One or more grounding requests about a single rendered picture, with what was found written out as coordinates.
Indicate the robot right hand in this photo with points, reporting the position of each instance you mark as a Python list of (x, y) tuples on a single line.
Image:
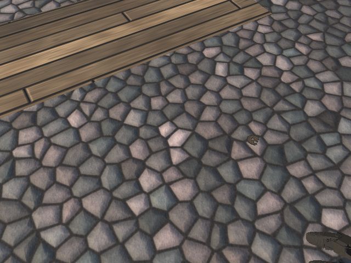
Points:
[(338, 242)]

